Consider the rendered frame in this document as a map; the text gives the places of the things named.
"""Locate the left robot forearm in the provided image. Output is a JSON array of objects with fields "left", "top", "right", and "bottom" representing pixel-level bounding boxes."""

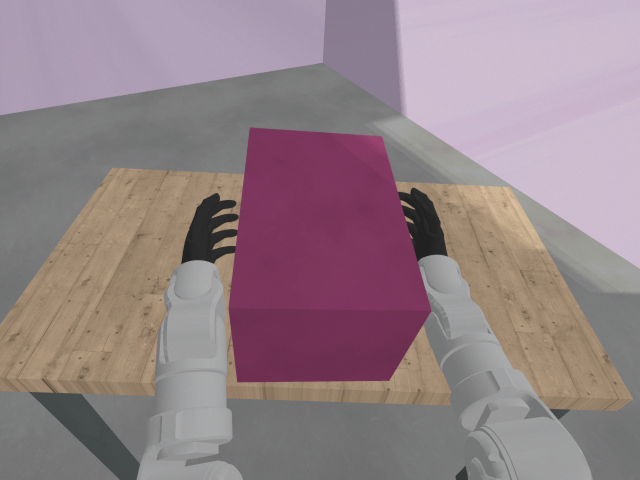
[{"left": 137, "top": 260, "right": 233, "bottom": 480}]

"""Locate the table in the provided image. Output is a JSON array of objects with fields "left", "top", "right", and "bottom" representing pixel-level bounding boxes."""
[{"left": 0, "top": 168, "right": 633, "bottom": 480}]

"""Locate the robot left hand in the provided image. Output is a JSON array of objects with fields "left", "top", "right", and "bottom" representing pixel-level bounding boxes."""
[{"left": 181, "top": 193, "right": 239, "bottom": 264}]

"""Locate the carton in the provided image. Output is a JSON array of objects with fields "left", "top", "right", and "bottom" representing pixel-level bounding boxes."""
[{"left": 228, "top": 127, "right": 432, "bottom": 382}]

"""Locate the right robot forearm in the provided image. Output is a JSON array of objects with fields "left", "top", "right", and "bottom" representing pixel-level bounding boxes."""
[{"left": 418, "top": 255, "right": 593, "bottom": 480}]

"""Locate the right robot upper arm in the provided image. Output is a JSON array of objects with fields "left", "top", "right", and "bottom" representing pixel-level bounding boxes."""
[{"left": 464, "top": 417, "right": 591, "bottom": 480}]

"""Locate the robot right hand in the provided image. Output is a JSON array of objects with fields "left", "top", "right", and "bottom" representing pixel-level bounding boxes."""
[{"left": 398, "top": 188, "right": 448, "bottom": 261}]

